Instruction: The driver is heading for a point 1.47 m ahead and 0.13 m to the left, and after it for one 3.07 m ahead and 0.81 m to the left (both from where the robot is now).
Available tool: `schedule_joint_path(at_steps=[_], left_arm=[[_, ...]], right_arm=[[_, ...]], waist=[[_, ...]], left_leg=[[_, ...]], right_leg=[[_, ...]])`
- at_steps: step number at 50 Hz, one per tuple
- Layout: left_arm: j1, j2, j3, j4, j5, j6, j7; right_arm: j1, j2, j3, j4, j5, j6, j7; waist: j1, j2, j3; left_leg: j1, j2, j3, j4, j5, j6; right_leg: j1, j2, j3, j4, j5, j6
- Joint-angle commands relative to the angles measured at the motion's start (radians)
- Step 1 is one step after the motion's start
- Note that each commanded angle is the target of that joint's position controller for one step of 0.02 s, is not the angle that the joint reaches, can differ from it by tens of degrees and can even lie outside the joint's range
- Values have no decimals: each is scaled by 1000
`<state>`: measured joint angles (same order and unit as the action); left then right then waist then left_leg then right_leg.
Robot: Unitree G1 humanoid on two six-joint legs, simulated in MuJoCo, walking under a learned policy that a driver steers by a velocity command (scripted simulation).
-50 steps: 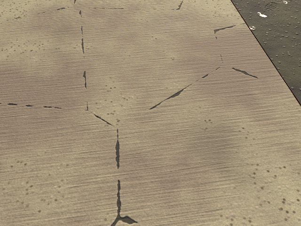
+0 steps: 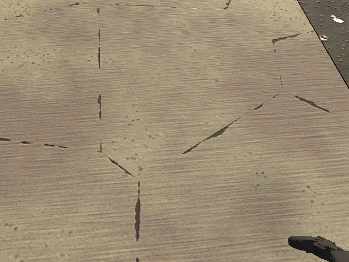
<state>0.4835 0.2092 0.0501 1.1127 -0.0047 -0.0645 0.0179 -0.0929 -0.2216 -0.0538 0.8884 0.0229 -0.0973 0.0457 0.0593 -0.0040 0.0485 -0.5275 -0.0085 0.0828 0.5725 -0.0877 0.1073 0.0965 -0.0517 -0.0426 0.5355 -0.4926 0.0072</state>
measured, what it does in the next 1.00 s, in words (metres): walks ahead: right foot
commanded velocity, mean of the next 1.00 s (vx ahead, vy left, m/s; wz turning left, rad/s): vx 0.49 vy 0.00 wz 0.00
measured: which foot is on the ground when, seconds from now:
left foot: down 0.00-0.54, up 0.56-1.00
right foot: down 0.00-0.00, up 0.02-0.50, down 0.52-1.00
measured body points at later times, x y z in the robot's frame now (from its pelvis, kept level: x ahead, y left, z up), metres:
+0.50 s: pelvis +0.30 -0.02 +0.01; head +0.33 -0.03 +0.46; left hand +0.51 +0.20 -0.08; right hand +0.24 -0.29 -0.13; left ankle +0.13 +0.10 -0.71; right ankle +0.45 -0.14 -0.70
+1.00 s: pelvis +0.58 -0.03 +0.02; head +0.60 -0.03 +0.47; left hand +0.54 +0.24 -0.12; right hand +0.78 -0.26 -0.08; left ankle +0.76 +0.11 -0.68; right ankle +0.45 -0.14 -0.71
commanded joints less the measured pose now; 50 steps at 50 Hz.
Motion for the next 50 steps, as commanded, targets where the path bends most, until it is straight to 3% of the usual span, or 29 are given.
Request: schedule_joint_path(at_steps=[1,2,3,4,6,7,9,12,15,19,21,23,24,25,26,27,28,29,30,31,32,34,37,39,43,47,50], left_arm=[[43,29,-12,-71,-20,-60,-22],[-73,106,12,-116,-49,-76,-23],[-145,126,15,-138,-51,-82,-15],[-173,130,26,-141,-37,-76,-3],[-117,86,33,-134,-22,-42,8],[-109,67,31,-136,-21,-30,11],[-170,77,35,-167,-15,-18,14],[-302,95,39,-217,0,-21,9],[-414,76,28,-248,-4,-29,-7],[-547,72,13,-288,-16,-34,-32],[-584,82,11,-312,-19,-39,-46],[-560,108,17,-319,-21,-45,-55],[-504,133,28,-309,-20,-47,-56],[-376,168,48,-272,-17,-49,-54],[-184,229,74,-217,-10,-49,-47],[-37,329,98,-187,11,-44,-41],[-18,288,82,-181,1,-39,-44],[-94,221,59,-192,-8,-42,-44],[-179,180,46,-216,-6,-42,-40],[-250,155,38,-225,4,-45,-43],[-290,121,27,-229,14,-50,-47],[-288,112,24,-216,16,-53,-51],[-238,159,35,-193,12,-56,-34],[-205,164,35,-182,9,-50,-22],[-146,173,36,-162,-2,-44,-10],[-75,180,42,-125,-10,-30,-7],[-77,195,52,-114,-14,-14,-1]], right_arm=[[513,-241,-65,100,-19,13,-17],[397,-190,-49,85,-7,6,-15],[294,-143,-33,58,-7,-2,-13],[228,-103,-21,52,-19,-11,-7],[201,-68,-9,65,-33,-19,1],[219,-76,-9,74,-30,-19,-2],[261,-114,-14,91,-30,-20,-19],[334,-145,-18,104,-28,-16,-43],[391,-154,-18,108,-19,-10,-52],[483,-167,-22,134,-7,2,-55],[511,-174,-28,146,-5,15,-57],[503,-188,-36,147,-4,26,-59],[483,-197,-39,140,-5,30,-60],[458,-191,-36,133,-5,36,-59],[454,-159,-23,117,-13,38,-59],[553,-62,5,97,-21,24,-52],[559,-44,16,107,-11,-4,-45],[475,-138,-9,87,16,-24,-39],[393,-156,-11,64,26,-34,-40],[353,-146,-15,59,16,-33,-47],[353,-143,-25,62,4,-20,-54],[395,-95,-22,73,-1,9,-56],[324,-93,-26,45,-11,24,-59],[251,-92,-28,20,-19,22,-56],[112,-69,-17,-17,-12,14,-43],[9,-72,-9,-54,-4,8,-24],[7,-98,-13,-73,-1,-2,-8]], waist=[[-201,199,-477],[-178,176,-286],[-143,84,-182],[-102,23,-114],[-36,67,-83],[-27,76,-65],[-25,72,-22],[-54,47,5],[-88,47,12],[-135,45,40],[-138,50,48],[-107,70,28],[-70,88,-8],[2,89,-85],[74,62,-216],[53,-144,-380],[51,-266,-470],[49,-202,-346],[32,-136,-233],[-3,-60,-156],[-39,-57,-118],[-76,-72,-96],[-78,-48,-47],[-62,-43,-29],[-21,-53,3],[11,-54,40],[-14,-70,32]], left_leg=[[991,406,-877,-288,-336,268],[842,365,-719,-311,-335,205],[655,334,-564,-331,-247,170],[486,295,-448,-358,-145,145],[312,234,-320,-408,-89,121],[272,224,-287,-431,-78,127],[239,220,-247,-471,-48,142],[302,218,-215,-483,19,136],[340,187,-150,-478,71,103],[462,215,-134,-444,62,94],[546,253,-144,-402,91,87],[602,280,-150,-344,198,69],[612,275,-138,-278,355,56],[594,237,-102,-128,520,34],[462,182,-60,111,480,2],[72,40,-10,514,105,-67],[-121,-55,-137,720,-464,-80],[-229,13,-198,806,-441,-58],[-243,68,-168,791,-358,-43],[-204,112,-148,720,-275,-42],[-140,145,-154,653,-227,-40],[-67,163,-151,588,-191,-45],[-141,171,-140,455,-86,-73],[-185,168,-135,334,27,-89],[-136,124,-90,99,195,-94],[-158,103,-84,-8,168,-80],[-127,88,-83,-54,63,-44]], right_leg=[[-745,99,180,860,-47,-32],[-850,34,170,913,-5,-55],[-832,-26,138,876,92,-68],[-775,-67,118,809,164,-70],[-648,-112,126,717,218,-76],[-637,-119,119,682,217,-73],[-690,-130,106,598,274,-51],[-803,-133,97,407,447,-20],[-770,-94,60,198,592,-16],[-771,-56,34,50,596,-19],[-788,-47,40,7,535,-37],[-734,-28,33,-24,455,-64],[-643,1,11,-33,420,-81],[-468,38,-20,-51,423,-107],[-178,-6,30,-12,450,-150],[227,-266,449,-39,333,-290],[333,-364,799,-217,238,-359],[247,-326,687,-228,199,-305],[98,-288,527,-238,268,-268],[-61,-251,419,-273,353,-249],[-168,-212,341,-305,414,-229],[-262,-188,276,-359,443,-235],[-276,-182,211,-409,505,-250],[-251,-171,174,-420,524,-238],[-236,-134,95,-434,502,-204],[-115,-177,92,-395,498,-200],[-25,-221,103,-325,596,-180]])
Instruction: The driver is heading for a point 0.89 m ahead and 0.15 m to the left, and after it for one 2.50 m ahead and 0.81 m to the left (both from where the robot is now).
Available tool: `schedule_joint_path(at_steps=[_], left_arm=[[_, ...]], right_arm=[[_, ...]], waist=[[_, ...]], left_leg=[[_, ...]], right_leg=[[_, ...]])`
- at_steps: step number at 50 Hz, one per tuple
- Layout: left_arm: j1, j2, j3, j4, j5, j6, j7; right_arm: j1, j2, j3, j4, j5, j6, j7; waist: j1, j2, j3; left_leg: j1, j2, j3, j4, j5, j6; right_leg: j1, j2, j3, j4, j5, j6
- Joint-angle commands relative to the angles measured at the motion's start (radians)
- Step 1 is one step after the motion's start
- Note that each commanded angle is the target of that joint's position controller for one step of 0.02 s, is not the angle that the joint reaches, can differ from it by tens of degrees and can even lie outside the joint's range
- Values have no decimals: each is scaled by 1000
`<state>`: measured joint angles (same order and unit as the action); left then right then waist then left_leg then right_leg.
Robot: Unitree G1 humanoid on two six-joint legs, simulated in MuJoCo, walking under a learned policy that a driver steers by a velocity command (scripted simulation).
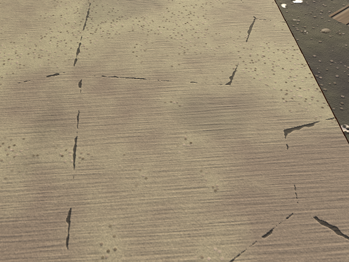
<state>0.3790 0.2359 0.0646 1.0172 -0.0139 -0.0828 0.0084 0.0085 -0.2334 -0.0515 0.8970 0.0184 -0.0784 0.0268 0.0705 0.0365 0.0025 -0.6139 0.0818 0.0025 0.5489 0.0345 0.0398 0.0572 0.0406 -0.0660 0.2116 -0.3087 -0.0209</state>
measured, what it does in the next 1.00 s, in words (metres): walks ahead: left foot, then right foot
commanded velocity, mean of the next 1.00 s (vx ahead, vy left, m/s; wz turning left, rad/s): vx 0.50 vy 0.00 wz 0.14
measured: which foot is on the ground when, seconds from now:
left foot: up 0.00-0.04, down 0.06-0.62, up 0.64-1.00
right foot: down 0.00-0.08, up 0.10-0.60, down 0.62-1.00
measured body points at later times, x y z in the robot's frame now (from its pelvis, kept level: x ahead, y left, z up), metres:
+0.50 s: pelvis +0.28 +0.03 +0.01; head +0.30 +0.04 +0.46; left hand +0.48 +0.27 -0.10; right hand +0.26 -0.23 -0.13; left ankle +0.19 +0.13 -0.74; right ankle +0.48 -0.13 -0.69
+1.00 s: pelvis +0.56 -0.01 +0.01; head +0.58 -0.01 +0.46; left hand +0.53 +0.25 -0.13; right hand +0.75 -0.25 -0.11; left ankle +0.70 +0.19 -0.67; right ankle +0.51 -0.11 -0.74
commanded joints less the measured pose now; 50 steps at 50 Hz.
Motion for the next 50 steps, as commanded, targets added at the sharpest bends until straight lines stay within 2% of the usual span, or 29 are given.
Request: schedule_joint_path(at_steps=[1,2,3,4,5,6,7,8,9,10,12,15,17,21,26,29,30,31,32,33,34,35,36,37,38,40,42,46,50], left_arm=[[11,177,41,-22,-5,9,10],[-14,181,41,-27,-6,14,10],[-25,158,32,-34,-3,18,10],[-8,125,15,-57,15,19,11],[111,-11,-21,-61,13,-6,-1],[47,87,-2,-55,-11,-31,-7],[-47,136,11,-85,-32,-46,-11],[-104,141,12,-98,-30,-50,-4],[-132,137,20,-102,-14,-45,4],[-112,125,25,-98,-9,-31,5],[-84,81,21,-94,-7,-7,8],[-175,83,24,-128,6,5,12],[-236,76,23,-148,10,4,7],[-371,52,9,-183,2,-3,-9],[-494,60,-1,-233,-8,-13,-38],[-435,104,13,-234,-8,-23,-48],[-331,133,30,-207,-4,-26,-45],[-148,187,56,-154,2,-28,-37],[27,269,77,-123,22,-27,-25],[48,285,73,-112,19,-23,-31],[20,189,48,-120,11,-23,-28],[-61,152,36,-132,8,-25,-23],[-134,129,27,-142,15,-28,-23],[-179,99,20,-143,21,-33,-26],[-201,79,15,-138,31,-36,-28],[-202,80,18,-124,31,-41,-25],[-189,107,27,-113,33,-43,-14],[-161,129,33,-102,36,-36,7],[-103,154,40,-91,24,-23,21]], right_arm=[[-55,-105,-23,-75,4,-24,13],[30,-131,-38,-52,2,-26,12],[200,-177,-64,3,-1,-26,6],[386,-256,-86,41,-14,-24,-4],[434,-307,-93,62,-15,-19,1],[421,-219,-66,55,-4,-20,2],[334,-174,-54,38,-2,-24,-2],[254,-149,-44,16,-9,-27,-3],[199,-123,-37,9,-22,-29,0],[176,-92,-26,10,-33,-32,2],[195,-98,-27,25,-27,-36,2],[244,-145,-36,44,-23,-36,-18],[274,-148,-36,53,-20,-30,-28],[337,-151,-33,71,-10,-23,-35],[418,-163,-40,111,-4,0,-38],[396,-182,-49,111,0,14,-42],[369,-184,-49,105,3,18,-42],[352,-159,-38,92,-1,20,-41],[376,-109,-20,61,-16,16,-40],[484,-2,10,69,-5,-6,-33],[408,-124,-21,73,22,-20,-31],[327,-155,-32,47,35,-27,-32],[288,-143,-34,42,31,-26,-39],[279,-130,-42,44,21,-15,-45],[308,-106,-44,51,21,1,-43],[323,-64,-43,50,24,27,-42],[279,-66,-48,26,17,41,-44],[188,-65,-50,-14,5,38,-27],[43,-42,-32,-72,-1,34,-1]], waist=[[-52,-124,51],[-104,-134,-2],[-178,-115,-102],[-227,5,-254],[-150,270,-362],[-185,186,-345],[-176,141,-210],[-147,46,-136],[-117,14,-81],[-81,25,-66],[-56,38,-45],[-65,9,6],[-79,7,18],[-123,17,48],[-156,23,89],[-98,54,46],[-35,60,-14],[44,42,-128],[77,-94,-291],[20,-334,-417],[48,-225,-335],[34,-186,-192],[0,-112,-125],[-29,-107,-67],[-60,-130,-50],[-83,-129,-21],[-88,-108,12],[-75,-91,40],[-24,-66,86]], left_leg=[[31,-24,15,-38,-96,37],[164,-60,49,-52,-109,56],[398,-79,60,-49,-93,84],[714,107,-160,-25,-87,149],[1008,311,-655,-170,-289,309],[996,292,-720,-241,-405,283],[880,264,-569,-250,-369,238],[731,231,-451,-272,-273,213],[594,202,-372,-301,-187,201],[514,173,-312,-331,-140,191],[446,159,-252,-382,-107,202],[441,153,-187,-428,-43,209],[464,134,-140,-434,-6,190],[485,96,-59,-441,-7,154],[657,161,-66,-374,29,150],[706,184,-75,-266,260,123],[686,158,-60,-154,415,107],[578,101,-30,47,416,78],[296,8,21,393,78,32],[-2,-138,-49,667,-613,-3],[-95,-81,-150,772,-608,8],[-140,-34,-122,774,-517,18],[-97,13,-104,730,-425,19],[-54,41,-104,682,-371,18],[3,61,-112,658,-333,21],[21,73,-108,622,-303,19],[-39,76,-116,575,-229,9],[-102,61,-108,381,-37,-8],[-98,45,-19,203,37,-1]], right_leg=[[24,-314,120,45,527,-141],[16,-292,96,144,698,-124],[-49,-237,56,337,770,-96],[-267,-171,8,663,489,-57],[-660,27,53,996,-206,4],[-775,-15,190,1124,-275,-15],[-848,-68,171,1142,-195,-33],[-817,-124,143,1100,-95,-38],[-767,-158,135,1036,-31,-36],[-703,-184,144,999,6,-39],[-661,-200,138,929,26,-32],[-745,-208,125,783,147,1],[-772,-201,116,668,263,14],[-720,-155,67,445,424,14],[-758,-128,61,323,351,-10],[-623,-88,42,283,243,-51],[-466,-54,17,260,243,-70],[-193,-70,36,282,280,-104],[158,-298,308,295,249,-180],[378,-482,733,156,101,-296],[310,-443,694,119,14,-250],[165,-415,528,97,59,-202],[19,-380,425,59,112,-177],[-93,-347,335,19,160,-162],[-162,-324,268,-14,178,-152],[-222,-311,181,-61,219,-157],[-230,-312,114,-87,270,-160],[-184,-293,-9,-100,343,-143],[-119,-301,-97,-103,371,-128]])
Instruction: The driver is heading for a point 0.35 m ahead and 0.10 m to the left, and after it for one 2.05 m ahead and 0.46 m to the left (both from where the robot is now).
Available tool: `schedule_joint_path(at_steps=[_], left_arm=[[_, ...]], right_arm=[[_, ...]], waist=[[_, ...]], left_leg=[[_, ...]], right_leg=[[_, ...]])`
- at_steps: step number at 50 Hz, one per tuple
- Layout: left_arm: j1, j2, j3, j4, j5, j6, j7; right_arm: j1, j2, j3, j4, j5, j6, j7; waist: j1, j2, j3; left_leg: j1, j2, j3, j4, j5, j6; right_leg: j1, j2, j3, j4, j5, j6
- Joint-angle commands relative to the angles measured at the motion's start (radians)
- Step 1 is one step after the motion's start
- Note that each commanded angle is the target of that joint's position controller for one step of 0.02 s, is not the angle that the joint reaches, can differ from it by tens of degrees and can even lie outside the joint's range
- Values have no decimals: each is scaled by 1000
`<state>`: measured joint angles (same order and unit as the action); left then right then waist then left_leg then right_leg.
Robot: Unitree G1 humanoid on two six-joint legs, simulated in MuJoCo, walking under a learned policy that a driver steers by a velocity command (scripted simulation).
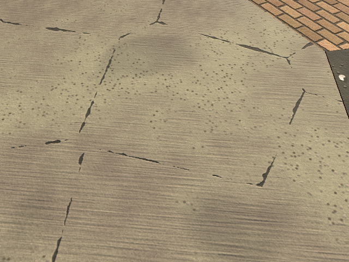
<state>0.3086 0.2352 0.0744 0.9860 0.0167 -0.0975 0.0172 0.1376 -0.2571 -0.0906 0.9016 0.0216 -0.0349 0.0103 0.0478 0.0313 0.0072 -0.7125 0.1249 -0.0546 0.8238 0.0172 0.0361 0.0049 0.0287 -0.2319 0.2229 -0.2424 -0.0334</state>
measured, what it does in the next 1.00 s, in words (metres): walks ahead, turning left: left foot, then right foot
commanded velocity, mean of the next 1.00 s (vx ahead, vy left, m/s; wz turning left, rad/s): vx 0.50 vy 0.00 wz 0.42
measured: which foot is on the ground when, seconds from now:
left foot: up 0.00-0.16, down 0.18-0.70, up 0.72-1.00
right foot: down 0.00-0.20, up 0.22-0.66, down 0.68-1.00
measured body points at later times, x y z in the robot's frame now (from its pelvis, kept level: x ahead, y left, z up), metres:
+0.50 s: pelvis +0.28 +0.07 +0.00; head +0.31 +0.10 +0.45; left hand +0.41 +0.38 -0.09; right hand +0.41 -0.18 -0.11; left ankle +0.23 +0.13 -0.74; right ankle +0.50 -0.08 -0.68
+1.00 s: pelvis +0.57 +0.12 +0.00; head +0.60 +0.12 +0.45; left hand +0.46 +0.37 -0.12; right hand +0.84 -0.03 -0.09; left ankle +0.63 +0.33 -0.69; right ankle +0.57 +0.01 -0.74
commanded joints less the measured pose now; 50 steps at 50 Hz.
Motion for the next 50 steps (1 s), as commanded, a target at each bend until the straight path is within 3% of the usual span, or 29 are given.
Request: schedule_joint_path(at_steps=[1,4,6,7,8,9,10,11,12,13,14,15,16,20,25,30,32,33,34,35,36,37,38,39,40,41,43,46,50], left_arm=[[-11,160,32,-54,-10,-3,13],[19,179,41,-47,-24,20,13],[-9,209,49,-60,-33,32,17],[-23,225,53,-67,-37,39,20],[-45,236,54,-74,-40,47,20],[-56,231,49,-83,-40,47,21],[-30,137,24,-118,-5,34,17],[5,64,-6,-167,-15,-11,2],[-126,141,11,-193,-57,-46,-13],[-165,144,11,-205,-70,-63,-18],[-160,141,13,-187,-49,-67,-10],[-151,160,26,-178,-26,-58,-4],[-133,165,31,-177,-21,-41,-5],[-206,122,23,-218,-2,-8,1],[-379,90,4,-275,-15,-16,-16],[-407,134,8,-302,-23,-38,-43],[-346,153,15,-291,-21,-49,-48],[-255,177,27,-265,-13,-54,-45],[-113,217,40,-242,3,-58,-41],[42,300,63,-215,15,-52,-38],[103,273,62,-169,-15,-40,-49],[50,193,38,-186,-37,-35,-49],[-20,158,25,-203,-28,-24,-45],[-71,142,15,-207,-14,-17,-45],[-98,122,6,-209,-6,-18,-44],[-105,114,2,-206,-2,-20,-44],[-86,128,4,-191,-13,-24,-42],[-53,177,16,-173,-21,-21,-31],[7,196,17,-150,-35,-6,-25]], right_arm=[[-117,-16,10,-93,-4,-10,21],[-172,-21,14,-142,0,-8,41],[-141,-52,0,-160,3,-5,50],[-83,-78,-13,-156,5,-4,51],[37,-120,-36,-133,10,-3,49],[201,-188,-73,-91,12,-1,34],[284,-293,-99,-69,9,7,11],[253,-324,-90,-104,0,-10,18],[267,-236,-63,-106,-9,-20,24],[227,-187,-50,-104,-7,-31,22],[147,-154,-40,-122,-2,-37,22],[86,-117,-29,-140,-5,-39,19],[62,-105,-22,-155,-13,-40,14],[113,-165,-34,-156,-6,-44,-14],[181,-166,-34,-148,0,-30,-28],[242,-147,-27,-125,0,-20,-34],[239,-150,-27,-124,-6,-14,-37],[224,-138,-22,-132,-7,-14,-35],[206,-107,-7,-150,-16,-17,-30],[327,-55,10,-156,-9,-27,-30],[386,-62,17,-143,12,-37,-28],[291,-150,-1,-153,21,-41,-26],[179,-161,-1,-179,14,-42,-24],[118,-147,0,-197,-3,-44,-22],[114,-138,-4,-201,-14,-43,-21],[133,-119,-3,-197,-12,-41,-19],[145,-85,6,-196,-11,-36,-18],[53,-63,20,-229,-19,-38,-17],[-73,-44,33,-255,-12,-47,-3]], waist=[[10,-57,92],[15,-68,102],[-27,-105,56],[-67,-129,13],[-138,-132,-51],[-221,-97,-137],[-191,114,-205],[-113,208,-350],[-171,80,-308],[-152,54,-189],[-100,-31,-118],[-63,-27,-82],[-36,-13,-75],[-37,-9,-32],[-108,51,1],[-123,77,-3],[-86,109,-11],[-39,106,-56],[28,69,-177],[24,-142,-343],[19,-358,-377],[40,-217,-218],[39,-123,-108],[13,-73,-26],[-18,-86,-9],[-38,-109,-9],[-48,-128,-17],[-30,-101,-8],[15,-100,10]], left_leg=[[-16,-2,52,-101,42,9],[-28,-27,101,-158,-61,35],[83,-84,159,-168,-161,69],[174,-123,187,-162,-215,90],[332,-166,203,-197,-216,119],[602,-190,162,-274,-152,160],[894,26,-212,-298,-163,248],[1101,213,-777,-481,-306,427],[1096,197,-715,-545,-298,366],[980,162,-553,-537,-236,326],[821,114,-435,-537,-151,288],[696,79,-352,-550,-62,267],[620,61,-321,-572,-18,263],[507,20,-233,-609,96,258],[465,-43,-187,-588,-33,187],[608,28,-287,-481,-67,169],[651,44,-308,-420,46,153],[651,4,-285,-330,179,132],[568,-47,-237,-125,172,101],[265,-175,-133,231,-99,25],[32,-224,-117,439,-589,-6],[-73,-165,-153,518,-548,0],[-78,-120,-109,511,-465,6],[-55,-85,-78,447,-406,9],[-8,-47,-72,377,-360,11],[41,-30,-61,335,-340,10],[60,-16,-32,258,-320,-2],[31,-1,-6,80,-191,-28],[106,-38,37,-165,10,-38]], right_leg=[[-25,-300,56,-100,323,-114],[86,-333,23,-27,456,-105],[114,-338,-6,83,773,-85],[117,-335,-15,182,935,-73],[88,-316,-28,349,1010,-55],[-47,-273,-42,591,881,-13],[-394,-174,-34,941,224,40],[-688,21,200,1195,-368,69],[-807,-32,324,1221,-315,41],[-842,-76,311,1160,-227,15],[-782,-123,311,1068,-153,12],[-705,-150,311,987,-112,19],[-643,-164,315,952,-85,28],[-634,-144,281,737,42,86],[-555,-63,264,376,327,91],[-530,-50,285,263,292,52],[-462,-39,262,239,213,15],[-335,-23,242,207,214,-16],[-101,-117,324,255,240,-76],[278,-326,670,258,164,-221],[384,-440,1020,101,-81,-298],[281,-409,961,67,-252,-252],[136,-366,810,54,-225,-211],[-9,-324,708,23,-119,-200],[-85,-291,640,3,-30,-188],[-131,-264,590,-16,36,-182],[-157,-249,519,-47,137,-195],[-150,-247,437,-79,256,-202],[-148,-204,330,-79,287,-163]])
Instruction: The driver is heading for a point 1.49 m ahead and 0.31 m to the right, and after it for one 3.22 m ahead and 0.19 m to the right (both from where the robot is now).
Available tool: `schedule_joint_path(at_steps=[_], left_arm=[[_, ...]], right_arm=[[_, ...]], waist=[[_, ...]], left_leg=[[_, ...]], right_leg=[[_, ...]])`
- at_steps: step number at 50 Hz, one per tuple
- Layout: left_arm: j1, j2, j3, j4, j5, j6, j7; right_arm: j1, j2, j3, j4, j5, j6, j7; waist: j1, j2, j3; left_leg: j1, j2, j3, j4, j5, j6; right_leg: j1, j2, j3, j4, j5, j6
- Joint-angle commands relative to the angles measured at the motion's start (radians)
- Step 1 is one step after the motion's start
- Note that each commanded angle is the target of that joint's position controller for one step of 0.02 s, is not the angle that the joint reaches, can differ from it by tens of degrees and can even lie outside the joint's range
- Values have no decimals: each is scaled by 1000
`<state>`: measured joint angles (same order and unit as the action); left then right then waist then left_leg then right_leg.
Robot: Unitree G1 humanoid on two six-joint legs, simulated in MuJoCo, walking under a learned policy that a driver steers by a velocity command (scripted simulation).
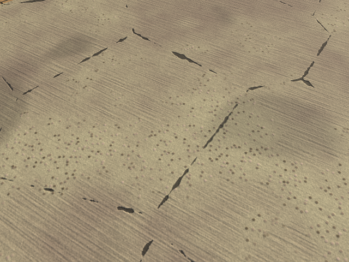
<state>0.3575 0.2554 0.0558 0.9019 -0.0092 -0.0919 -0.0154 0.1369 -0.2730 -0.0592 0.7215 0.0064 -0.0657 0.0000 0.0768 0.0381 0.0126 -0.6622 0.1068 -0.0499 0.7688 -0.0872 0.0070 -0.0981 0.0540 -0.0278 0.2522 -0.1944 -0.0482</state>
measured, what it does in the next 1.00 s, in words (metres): walks ahead, turning right: left foot, then right foot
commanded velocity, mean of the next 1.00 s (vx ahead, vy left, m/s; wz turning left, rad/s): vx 0.45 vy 0.00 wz -0.37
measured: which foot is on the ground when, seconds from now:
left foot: up 0.00-0.16, down 0.18-0.70, up 0.72-1.00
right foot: down 0.00-0.20, up 0.22-0.68, down 0.70-1.00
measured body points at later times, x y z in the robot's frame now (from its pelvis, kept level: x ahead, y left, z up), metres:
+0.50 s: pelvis +0.27 +0.04 +0.00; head +0.29 +0.04 +0.45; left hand +0.47 +0.29 -0.11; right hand +0.26 -0.24 -0.12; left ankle +0.24 +0.16 -0.75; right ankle +0.38 -0.14 -0.68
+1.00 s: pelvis +0.50 -0.08 +0.00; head +0.54 -0.11 +0.44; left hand +0.72 +0.13 -0.11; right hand +0.55 -0.39 -0.11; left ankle +0.70 +0.03 -0.69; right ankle +0.47 -0.14 -0.75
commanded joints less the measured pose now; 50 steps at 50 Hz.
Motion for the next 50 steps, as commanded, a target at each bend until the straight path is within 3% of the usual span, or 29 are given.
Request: schedule_joint_path(at_steps=[1,5,7,8,9,10,11,12,13,14,16,19,23,26,30,32,33,34,35,36,37,38,39,40,41,42,45,48,50], left_arm=[[-18,179,36,-56,-12,-8,8],[46,185,35,-25,-19,15,10],[29,211,42,-25,-21,27,16],[13,209,39,-29,-22,29,18],[0,173,26,-43,-11,25,18],[41,82,-2,-79,7,10,16],[106,57,-14,-76,-11,-6,15],[44,159,16,-79,-36,-8,14],[-29,166,20,-102,-39,-5,14],[-61,154,22,-108,-28,3,17],[-35,122,27,-103,-21,32,17],[-53,85,26,-123,-19,60,17],[-140,69,21,-159,-12,58,1],[-256,52,8,-200,-9,53,-21],[-345,69,9,-259,-10,56,-41],[-324,95,22,-275,-9,58,-47],[-264,119,36,-268,-10,61,-46],[-129,159,61,-237,-14,62,-42],[41,234,99,-192,-16,68,-25],[65,363,126,-185,-24,71,-8],[77,338,107,-229,-13,53,-16],[42,266,84,-228,-1,40,-23],[-13,236,75,-233,-1,32,-21],[-90,201,65,-247,-3,33,-17],[-140,171,56,-266,3,36,-11],[-165,160,51,-279,13,39,-7],[-163,186,57,-267,15,36,9],[-165,158,44,-247,6,49,27],[-147,139,34,-225,13,51,31]], right_arm=[[-103,-30,2,-83,7,-18,11],[-192,-50,-2,-125,14,-31,31],[-130,-85,-16,-115,13,-41,34],[-27,-118,-34,-85,8,-44,28],[131,-173,-57,-48,-6,-45,18],[284,-265,-80,-33,-29,-37,5],[315,-243,-73,-16,-18,-25,7],[278,-169,-51,-17,-11,-21,7],[218,-134,-38,-20,-5,-21,5],[150,-107,-29,-18,-10,-25,9],[65,-73,-22,-11,-18,-39,15],[42,-90,-34,11,-22,-56,10],[68,-120,-45,42,-24,-52,-7],[108,-151,-53,60,-14,-43,-14],[160,-185,-68,89,8,-15,-16],[150,-212,-75,89,17,0,-19],[142,-227,-79,86,20,9,-22],[125,-228,-77,83,25,19,-24],[140,-201,-65,76,14,16,-28],[211,-68,-24,21,-30,-3,-21],[178,-80,-10,2,-8,-46,-9],[58,-152,-30,-28,35,-68,1],[35,-143,-24,-34,32,-78,-1],[43,-144,-28,-15,4,-76,-12],[60,-162,-39,-7,-12,-63,-18],[82,-162,-42,-2,-13,-43,-18],[107,-107,-28,5,-18,-8,-23],[60,-69,-8,4,-16,-5,-16],[18,-66,-2,7,-8,-12,0]], waist=[[0,-108,11],[9,-117,42],[-45,-135,13],[-106,-127,-46],[-179,-107,-163],[-208,68,-331],[-189,265,-448],[-199,152,-310],[-182,113,-190],[-149,63,-113],[-84,93,-42],[-55,53,-4],[-72,19,19],[-118,-2,52],[-141,2,79],[-110,30,45],[-71,48,-2],[9,39,-72],[83,-7,-165],[1,-278,-224],[17,-235,-407],[48,-143,-297],[14,-114,-190],[-34,-57,-125],[-71,-64,-98],[-96,-72,-98],[-116,-77,-109],[-96,-116,-127],[-62,-128,-133]], left_leg=[[68,-30,41,-143,136,-10],[84,-60,35,-246,71,12],[200,-83,41,-297,19,33],[362,-101,58,-333,26,56],[624,-38,9,-291,60,96],[1012,218,-296,-262,49,198],[1100,347,-616,-386,-94,282],[991,302,-538,-423,-200,246],[857,265,-399,-451,-196,214],[719,225,-309,-499,-163,200],[546,177,-172,-579,-89,183],[482,174,-42,-636,41,193],[519,147,111,-645,124,173],[553,151,182,-647,123,157],[702,195,218,-584,200,134],[748,200,247,-477,477,112],[754,193,263,-370,654,98],[717,161,293,-184,741,73],[541,121,304,76,593,28],[94,-37,281,457,-216,-44],[-73,-144,17,627,-534,-46],[-171,-94,-35,648,-460,-28],[-162,-55,-24,582,-385,-15],[-98,-15,-22,504,-332,-20],[-14,6,-21,453,-308,-27],[51,12,-17,430,-294,-35],[102,-14,17,299,-204,-67],[145,-26,33,76,-7,-72],[194,-32,34,-51,139,-62]], right_leg=[[-32,-235,122,-104,234,-146],[57,-285,176,-38,255,-133],[73,-296,195,37,348,-112],[47,-260,168,145,466,-89],[-69,-205,129,346,435,-54],[-407,-86,51,717,106,13],[-598,-29,108,941,-399,32],[-682,-86,154,1034,-361,30],[-705,-126,125,1032,-278,26],[-670,-157,114,990,-205,29],[-570,-198,124,928,-121,36],[-576,-205,129,883,-34,54],[-600,-197,113,677,171,60],[-573,-179,50,518,250,44],[-603,-159,5,416,147,1],[-525,-108,-49,400,42,-36],[-431,-65,-82,400,-9,-58],[-248,-12,-107,345,18,-89],[47,-10,-37,315,70,-131],[378,-271,464,260,2,-285],[509,-400,884,80,-131,-397],[454,-385,751,47,3,-335],[310,-343,590,73,185,-300],[157,-298,462,92,358,-261],[33,-269,376,89,495,-244],[-46,-255,333,78,576,-238],[-134,-222,224,63,749,-233],[-127,-177,126,67,701,-182],[-99,-181,104,60,632,-161]])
